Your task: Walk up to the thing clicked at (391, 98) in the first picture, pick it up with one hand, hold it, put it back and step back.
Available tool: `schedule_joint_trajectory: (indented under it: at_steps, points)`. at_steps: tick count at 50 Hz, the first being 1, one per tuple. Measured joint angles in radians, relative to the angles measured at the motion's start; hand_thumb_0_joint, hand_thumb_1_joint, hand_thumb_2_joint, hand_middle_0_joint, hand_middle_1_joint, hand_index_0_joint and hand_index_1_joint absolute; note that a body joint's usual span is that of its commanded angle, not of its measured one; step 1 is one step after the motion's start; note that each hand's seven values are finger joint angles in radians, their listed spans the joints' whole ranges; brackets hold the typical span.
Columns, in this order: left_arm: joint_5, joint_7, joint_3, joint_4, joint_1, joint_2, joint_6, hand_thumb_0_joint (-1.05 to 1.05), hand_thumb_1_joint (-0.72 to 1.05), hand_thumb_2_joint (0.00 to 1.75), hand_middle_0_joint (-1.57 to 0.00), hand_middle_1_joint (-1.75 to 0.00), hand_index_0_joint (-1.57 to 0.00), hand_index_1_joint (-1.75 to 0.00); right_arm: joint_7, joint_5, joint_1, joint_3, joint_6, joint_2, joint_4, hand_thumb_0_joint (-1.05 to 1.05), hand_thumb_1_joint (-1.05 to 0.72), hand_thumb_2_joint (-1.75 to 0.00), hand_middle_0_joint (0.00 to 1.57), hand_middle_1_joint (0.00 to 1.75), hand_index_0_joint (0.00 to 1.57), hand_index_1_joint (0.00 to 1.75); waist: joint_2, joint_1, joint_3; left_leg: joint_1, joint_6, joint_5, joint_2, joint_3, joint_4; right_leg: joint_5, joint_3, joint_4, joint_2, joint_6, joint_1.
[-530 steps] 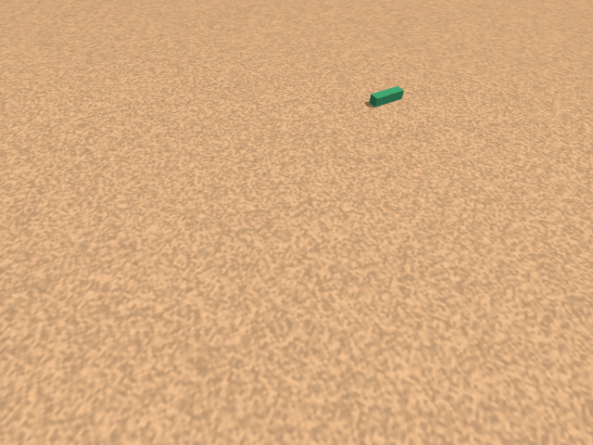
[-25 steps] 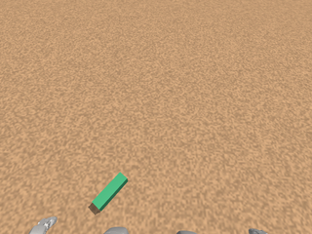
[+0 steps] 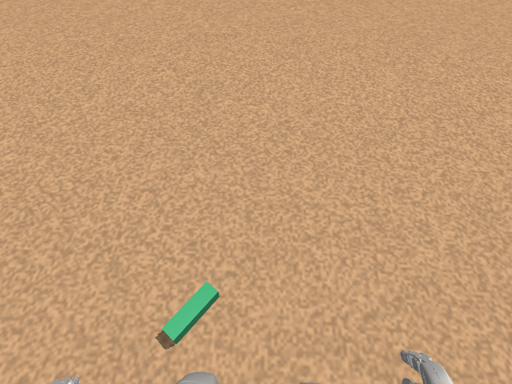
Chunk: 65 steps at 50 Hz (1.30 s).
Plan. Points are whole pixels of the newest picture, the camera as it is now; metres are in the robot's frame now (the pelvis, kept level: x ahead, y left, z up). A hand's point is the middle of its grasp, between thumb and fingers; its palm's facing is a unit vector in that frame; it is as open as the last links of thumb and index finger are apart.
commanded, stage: walk up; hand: left
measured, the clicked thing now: (192, 311) +0.42 +0.23 -0.73
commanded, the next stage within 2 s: stand in 1.08 s
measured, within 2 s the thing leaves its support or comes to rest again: neither
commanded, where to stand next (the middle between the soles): +0.03 +0.00 m, yaw -1 degrees
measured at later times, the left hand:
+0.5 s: hand out of the picture +0.08 +0.26 -0.14, palm faces -0.03 -0.93 -0.37, open 7.4 cm
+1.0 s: hand out of the picture +0.09 +0.26 -0.14, palm faces -0.03 -0.93 -0.37, open 7.4 cm
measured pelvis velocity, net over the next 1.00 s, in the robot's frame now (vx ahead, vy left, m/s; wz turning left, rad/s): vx -0.01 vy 0.00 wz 0.00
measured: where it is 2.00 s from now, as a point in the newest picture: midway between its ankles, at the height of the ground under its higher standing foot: outside the picture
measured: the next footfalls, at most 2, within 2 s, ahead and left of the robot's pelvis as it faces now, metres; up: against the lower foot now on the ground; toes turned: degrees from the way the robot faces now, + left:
none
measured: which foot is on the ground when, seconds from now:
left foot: down 0.00-1.00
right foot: down 0.00-1.00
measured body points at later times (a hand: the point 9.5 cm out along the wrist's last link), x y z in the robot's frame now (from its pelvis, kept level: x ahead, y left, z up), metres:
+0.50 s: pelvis +0.00 +0.00 +0.01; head +0.02 +0.00 +0.46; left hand +0.08 +0.31 -0.12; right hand +0.08 -0.31 -0.12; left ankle +0.05 +0.12 -0.73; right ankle +0.00 -0.13 -0.73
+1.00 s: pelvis -0.01 +0.00 +0.01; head +0.02 +0.00 +0.46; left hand +0.09 +0.31 -0.12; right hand +0.09 -0.31 -0.12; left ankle +0.04 +0.12 -0.73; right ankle +0.00 -0.13 -0.73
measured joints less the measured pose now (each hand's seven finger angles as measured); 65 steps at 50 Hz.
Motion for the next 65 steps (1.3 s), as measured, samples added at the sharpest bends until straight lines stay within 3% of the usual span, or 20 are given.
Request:
schedule_joint_trajectory:
  at_steps: [5,16,44,54,65]
  points:
    - [0.006,-0.005,-0.005,0.013,0.014,-0.026,0.005,0.01,0.90,0.90,-0.20,-0.30,-0.21,-0.30,0.007,-0.003,0.023,-0.008,-0.003,-0.007,0.022,0.01,-0.90,-0.90,0.21,0.30,0.21,0.30,0.002,-0.004,-0.004,0.016,0.007,0.030,-0.011,0.004,-0.044,0.023,0.003,-0.030,-0.011,0.009,0.009]
    - [0.004,-0.007,0.002,0.026,0.008,-0.023,-0.003,0.01,0.91,0.90,-0.20,-0.30,-0.21,-0.30,0.008,-0.008,0.060,0.000,-0.007,0.012,0.063,0.01,-0.90,-0.90,0.21,0.30,0.21,0.30,-0.020,-0.013,-0.031,0.021,0.002,0.068,-0.002,-0.003,-0.106,0.067,-0.004,-0.104,-0.002,0.001,0.021]
    - [0.004,-0.005,0.001,0.026,-0.046,-0.021,-0.001,0.01,0.91,0.90,-0.20,-0.30,-0.21,-0.30,0.004,-0.001,0.023,0.004,-0.016,-0.003,0.064,0.01,-0.90,-0.90,0.21,0.30,0.21,0.30,-0.014,-0.017,-0.040,0.038,-0.003,0.074,0.000,0.001,-0.126,0.068,0.000,-0.111,0.000,0.002,0.029]
    - [0.005,-0.008,0.001,0.036,-0.027,-0.025,0.001,0.01,0.91,0.90,-0.20,-0.30,-0.21,-0.30,0.004,-0.004,0.036,0.005,-0.014,0.000,0.070,0.01,-0.90,-0.90,0.21,0.30,0.21,0.30,-0.014,-0.017,-0.035,0.034,-0.007,0.082,0.002,-0.003,-0.136,0.073,-0.003,-0.117,0.002,-0.002,0.025]
    - [0.006,-0.021,-0.013,0.106,0.019,-0.047,-0.011,0.01,0.91,0.90,-0.20,-0.30,-0.20,-0.30,-0.009,-0.010,0.057,0.027,-0.049,0.019,0.138,0.01,-0.90,-0.90,0.21,0.30,0.21,0.30,-0.010,-0.014,-0.090,0.102,-0.018,0.086,0.016,-0.003,-0.208,0.088,-0.004,-0.205,0.015,-0.007,0.098]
